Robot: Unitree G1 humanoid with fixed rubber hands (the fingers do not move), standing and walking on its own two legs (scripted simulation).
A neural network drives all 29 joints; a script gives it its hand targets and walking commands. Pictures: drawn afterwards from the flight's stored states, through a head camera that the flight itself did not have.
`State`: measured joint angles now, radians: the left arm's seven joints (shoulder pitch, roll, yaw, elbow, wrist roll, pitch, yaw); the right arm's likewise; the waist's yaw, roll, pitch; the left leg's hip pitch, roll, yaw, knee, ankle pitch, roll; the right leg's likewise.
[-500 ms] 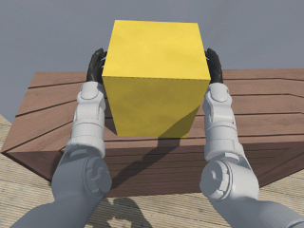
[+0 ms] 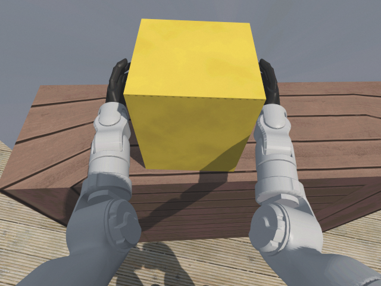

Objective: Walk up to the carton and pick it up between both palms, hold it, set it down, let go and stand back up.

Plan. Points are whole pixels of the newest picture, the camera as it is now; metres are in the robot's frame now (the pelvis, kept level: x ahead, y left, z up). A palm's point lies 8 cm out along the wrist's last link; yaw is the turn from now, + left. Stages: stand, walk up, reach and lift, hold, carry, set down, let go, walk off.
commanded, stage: set down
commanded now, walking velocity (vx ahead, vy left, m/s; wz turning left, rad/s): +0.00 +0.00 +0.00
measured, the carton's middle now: (192, 103) +0.45 -0.04 +0.09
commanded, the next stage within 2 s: none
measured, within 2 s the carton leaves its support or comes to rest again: neither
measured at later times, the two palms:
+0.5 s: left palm (105, 98) +0.47 +0.14 +0.10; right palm (263, 102) +0.43 -0.19 +0.10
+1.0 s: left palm (65, 48) +0.45 +0.16 +0.23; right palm (315, 56) +0.41 -0.23 +0.23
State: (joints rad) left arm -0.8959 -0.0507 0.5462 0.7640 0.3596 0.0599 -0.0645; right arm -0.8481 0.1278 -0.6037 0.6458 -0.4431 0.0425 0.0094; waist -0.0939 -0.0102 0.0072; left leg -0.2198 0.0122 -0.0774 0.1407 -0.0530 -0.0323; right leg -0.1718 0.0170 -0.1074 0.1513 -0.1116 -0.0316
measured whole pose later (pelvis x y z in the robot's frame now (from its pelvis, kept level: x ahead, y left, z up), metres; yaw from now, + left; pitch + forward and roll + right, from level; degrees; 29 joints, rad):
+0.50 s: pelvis -0.02 +0.03 -0.01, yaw -8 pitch +22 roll +0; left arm -1.04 0.17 0.22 1.12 0.00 -0.01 0.15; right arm -1.06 -0.19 -0.12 1.18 0.15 0.01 -0.12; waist 0.01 -0.01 -0.24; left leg -0.57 0.02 0.05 0.22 -0.04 0.00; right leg -0.54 0.02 0.03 0.18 -0.03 0.00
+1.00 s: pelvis -0.04 +0.02 -0.01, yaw -7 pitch +12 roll -1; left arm -1.29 0.37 -0.05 1.16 -0.32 0.29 0.14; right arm -1.34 -0.40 0.08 1.29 0.43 0.27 -0.11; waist -0.01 0.01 -0.17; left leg -0.46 0.04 0.02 0.37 -0.12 -0.01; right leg -0.41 0.04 -0.01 0.28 -0.09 -0.01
